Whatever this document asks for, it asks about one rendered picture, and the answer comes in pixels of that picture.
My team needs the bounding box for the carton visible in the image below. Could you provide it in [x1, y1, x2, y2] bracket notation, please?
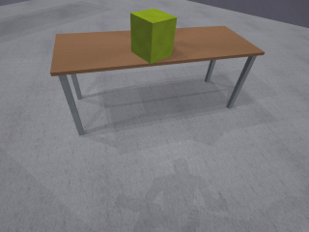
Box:
[130, 9, 177, 64]

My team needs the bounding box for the table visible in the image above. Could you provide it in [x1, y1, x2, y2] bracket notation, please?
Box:
[50, 25, 265, 136]

